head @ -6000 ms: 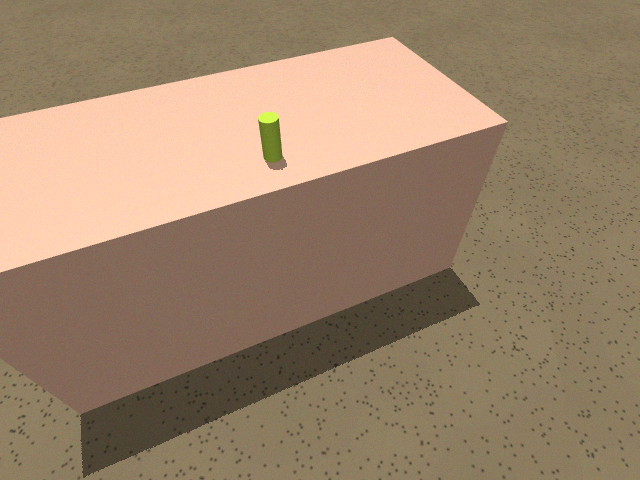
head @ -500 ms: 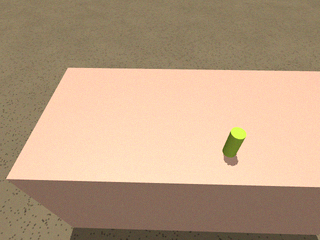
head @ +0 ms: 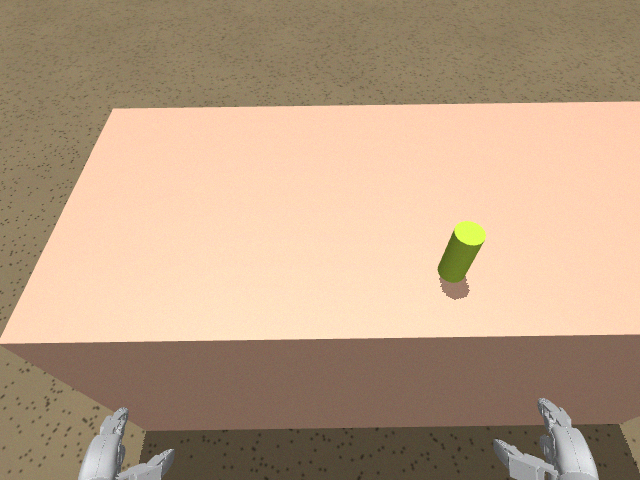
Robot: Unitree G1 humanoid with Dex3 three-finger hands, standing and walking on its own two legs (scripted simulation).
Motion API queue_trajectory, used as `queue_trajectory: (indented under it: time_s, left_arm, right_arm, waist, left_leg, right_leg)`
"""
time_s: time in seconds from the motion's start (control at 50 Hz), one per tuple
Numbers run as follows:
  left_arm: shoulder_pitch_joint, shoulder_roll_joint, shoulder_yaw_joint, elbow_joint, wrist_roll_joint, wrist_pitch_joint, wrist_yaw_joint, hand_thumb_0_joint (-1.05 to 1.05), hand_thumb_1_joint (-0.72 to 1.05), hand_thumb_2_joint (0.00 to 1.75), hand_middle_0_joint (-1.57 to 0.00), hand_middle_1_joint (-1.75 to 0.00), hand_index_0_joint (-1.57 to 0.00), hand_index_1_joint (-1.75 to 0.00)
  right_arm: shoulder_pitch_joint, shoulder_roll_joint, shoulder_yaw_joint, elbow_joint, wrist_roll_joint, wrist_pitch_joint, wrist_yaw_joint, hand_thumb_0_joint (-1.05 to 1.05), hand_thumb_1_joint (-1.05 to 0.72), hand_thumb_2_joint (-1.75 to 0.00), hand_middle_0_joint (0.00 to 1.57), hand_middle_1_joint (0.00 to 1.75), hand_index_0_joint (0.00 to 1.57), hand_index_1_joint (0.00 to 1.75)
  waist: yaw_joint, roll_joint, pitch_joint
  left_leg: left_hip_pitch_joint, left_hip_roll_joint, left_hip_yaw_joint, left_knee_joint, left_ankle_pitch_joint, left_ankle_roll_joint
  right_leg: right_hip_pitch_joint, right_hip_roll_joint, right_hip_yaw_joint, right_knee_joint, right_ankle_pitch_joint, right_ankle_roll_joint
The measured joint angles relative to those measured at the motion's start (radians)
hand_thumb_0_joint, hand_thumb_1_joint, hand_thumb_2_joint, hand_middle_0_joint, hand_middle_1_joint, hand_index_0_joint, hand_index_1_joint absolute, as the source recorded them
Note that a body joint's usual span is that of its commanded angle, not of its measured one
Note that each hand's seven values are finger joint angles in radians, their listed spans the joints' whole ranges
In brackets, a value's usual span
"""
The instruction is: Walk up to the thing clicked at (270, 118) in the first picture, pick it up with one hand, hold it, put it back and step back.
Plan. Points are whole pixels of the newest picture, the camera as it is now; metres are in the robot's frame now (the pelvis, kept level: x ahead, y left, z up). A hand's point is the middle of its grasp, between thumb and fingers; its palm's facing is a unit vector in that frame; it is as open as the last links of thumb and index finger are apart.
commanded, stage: rise first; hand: right
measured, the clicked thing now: (459, 253) +0.47 -0.21 -0.07
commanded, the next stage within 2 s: go down in 1.26 s
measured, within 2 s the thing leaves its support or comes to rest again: neither
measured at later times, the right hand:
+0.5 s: hand (567, 435) +0.19 -0.27 -0.04, palm faces +0.29 +0.89 -0.35, open 17.4 cm
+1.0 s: hand (591, 435) +0.19 -0.27 +0.00, palm faces +0.31 +0.88 -0.35, open 17.6 cm
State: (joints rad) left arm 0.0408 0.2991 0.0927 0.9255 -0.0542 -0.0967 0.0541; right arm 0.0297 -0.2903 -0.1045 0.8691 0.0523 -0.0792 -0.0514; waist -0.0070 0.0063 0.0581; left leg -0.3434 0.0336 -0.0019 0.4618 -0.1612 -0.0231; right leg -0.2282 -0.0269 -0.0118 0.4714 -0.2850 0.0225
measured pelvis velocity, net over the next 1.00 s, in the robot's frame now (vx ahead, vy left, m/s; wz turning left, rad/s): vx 0.01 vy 0.00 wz -0.04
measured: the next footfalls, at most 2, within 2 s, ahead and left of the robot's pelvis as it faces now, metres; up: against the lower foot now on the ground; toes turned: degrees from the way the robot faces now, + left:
none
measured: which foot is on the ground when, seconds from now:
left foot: down 0.00-1.00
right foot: down 0.00-1.00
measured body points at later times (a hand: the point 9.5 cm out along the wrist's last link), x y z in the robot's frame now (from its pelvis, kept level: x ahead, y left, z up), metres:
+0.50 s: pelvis +0.02 +0.00 +0.00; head +0.03 +0.00 +0.45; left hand +0.19 +0.25 -0.08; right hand +0.17 -0.31 -0.02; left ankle +0.05 +0.13 -0.74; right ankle -0.03 -0.13 -0.74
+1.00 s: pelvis +0.01 +0.00 +0.01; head +0.01 +0.00 +0.45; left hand +0.18 +0.25 -0.08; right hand +0.16 -0.31 +0.02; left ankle +0.05 +0.13 -0.74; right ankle -0.03 -0.13 -0.74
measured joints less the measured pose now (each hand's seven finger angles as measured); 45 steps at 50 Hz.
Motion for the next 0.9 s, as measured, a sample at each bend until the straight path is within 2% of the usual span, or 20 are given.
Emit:
queue_trajectory:
  time_s: [0.06, 0.16, 0.26, 0.36, 0.46, 0.58, 0.9]
  left_arm:
    - [0.022, -0.012, 0.020, -0.050, 0.013, -0.002, 0.006, 0.00, 0.38, 0.40, -0.07, -0.09, -0.06, -0.08]
    - [0.097, -0.032, 0.017, -0.136, 0.018, 0.009, 0.020, 0.00, 0.09, 0.23, -0.06, -0.06, -0.06, -0.06]
    - [0.133, -0.050, 0.006, -0.189, 0.023, 0.004, 0.033, 0.00, -0.20, 0.14, -0.06, -0.05, -0.05, -0.05]
    - [0.159, -0.062, -0.004, -0.249, 0.027, 0.000, 0.036, -0.01, -0.38, 0.09, -0.06, -0.05, -0.06, -0.05]
    - [0.192, -0.066, -0.010, -0.307, 0.027, -0.002, 0.029, -0.01, -0.47, 0.06, -0.06, -0.05, -0.06, -0.05]
    - [0.204, -0.067, -0.003, -0.312, 0.028, 0.002, 0.017, -0.01, -0.51, 0.06, -0.06, -0.05, -0.06, -0.05]
    - [0.207, -0.072, 0.018, -0.319, 0.034, 0.000, 0.007, -0.01, -0.53, 0.06, -0.06, -0.05, -0.05, -0.06]
  right_arm:
    - [0.055, 0.005, -0.021, -0.095, -0.006, 0.005, -0.001, 0.01, -0.36, -0.40, 0.09, 0.09, 0.09, 0.09]
    - [0.167, -0.008, -0.029, -0.235, -0.005, 0.031, -0.010, 0.01, -0.06, -0.23, 0.07, 0.06, 0.07, 0.07]
    - [0.217, -0.010, -0.035, -0.327, -0.011, 0.037, -0.018, 0.00, 0.21, -0.14, 0.06, 0.06, 0.06, 0.06]
    - [0.246, -0.003, -0.046, -0.415, -0.016, 0.025, -0.020, 0.00, 0.39, -0.09, 0.05, 0.06, 0.06, 0.06]
    - [0.273, 0.002, -0.060, -0.491, -0.014, 0.016, -0.015, 0.00, 0.50, -0.06, 0.05, 0.06, 0.05, 0.06]
    - [0.303, 0.003, -0.075, -0.560, -0.011, 0.010, -0.009, -0.01, 0.56, -0.05, 0.04, 0.06, 0.05, 0.06]
    - [0.352, 0.004, -0.094, -0.678, -0.014, -0.023, 0.003, -0.01, 0.57, -0.05, 0.05, 0.06, 0.05, 0.06]
  waist:
    - [-0.002, -0.009, -0.025]
    - [-0.006, -0.021, -0.058]
    - [-0.010, -0.029, -0.055]
    - [-0.014, -0.031, -0.049]
    - [-0.015, -0.030, -0.051]
    - [-0.018, -0.026, -0.046]
    - [-0.022, -0.032, -0.028]
  left_leg:
    - [0.011, 0.002, 0.011, -0.021, 0.005, -0.001]
    - [0.051, 0.004, 0.026, -0.043, -0.002, -0.002]
    - [0.078, 0.008, 0.033, -0.045, -0.012, -0.004]
    - [0.098, 0.011, 0.035, -0.044, -0.020, -0.006]
    - [0.121, 0.012, 0.036, -0.050, -0.024, -0.007]
    - [0.140, 0.011, 0.036, -0.057, -0.025, -0.007]
    - [0.164, 0.012, 0.036, -0.068, -0.013, -0.007]
  right_leg:
    - [0.002, 0.001, 0.011, -0.014, 0.005, 0.000]
    - [0.035, 0.001, 0.024, -0.033, 0.001, -0.001]
    - [0.061, 0.004, 0.031, -0.040, -0.003, -0.003]
    - [0.085, 0.007, 0.032, -0.048, -0.005, -0.004]
    - [0.109, 0.007, 0.033, -0.059, -0.006, -0.004]
    - [0.129, 0.006, 0.032, -0.065, -0.007, -0.005]
    - [0.151, 0.007, 0.032, -0.073, 0.003, -0.005]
